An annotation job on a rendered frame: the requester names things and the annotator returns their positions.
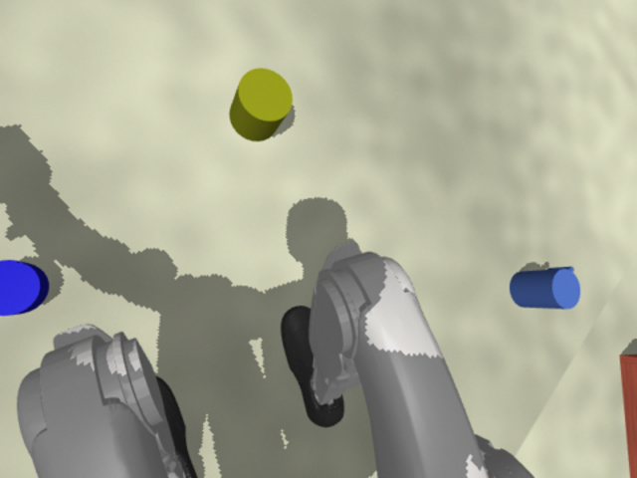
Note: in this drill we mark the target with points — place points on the right robot hand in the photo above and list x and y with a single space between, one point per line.
501 463

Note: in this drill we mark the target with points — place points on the right robot foot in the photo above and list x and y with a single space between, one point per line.
295 336

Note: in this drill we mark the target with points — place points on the left robot foot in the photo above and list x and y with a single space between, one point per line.
177 427

